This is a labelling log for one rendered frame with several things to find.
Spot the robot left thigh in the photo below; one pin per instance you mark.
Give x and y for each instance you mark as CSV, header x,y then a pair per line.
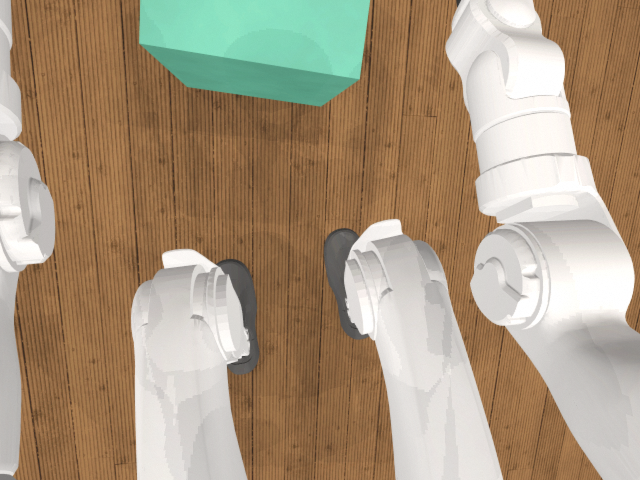
x,y
183,418

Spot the robot right upper arm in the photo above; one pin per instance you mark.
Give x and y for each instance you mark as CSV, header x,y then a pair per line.
x,y
562,289

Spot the robot right shin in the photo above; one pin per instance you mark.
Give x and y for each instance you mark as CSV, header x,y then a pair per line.
x,y
390,228

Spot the robot left forearm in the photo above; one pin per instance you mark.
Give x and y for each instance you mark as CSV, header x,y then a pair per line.
x,y
10,95

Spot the robot right forearm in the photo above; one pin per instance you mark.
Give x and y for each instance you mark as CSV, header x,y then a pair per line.
x,y
513,89

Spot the carton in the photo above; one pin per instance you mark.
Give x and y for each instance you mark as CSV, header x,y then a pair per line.
x,y
300,51

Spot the robot left upper arm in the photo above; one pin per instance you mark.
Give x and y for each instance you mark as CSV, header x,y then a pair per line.
x,y
27,236

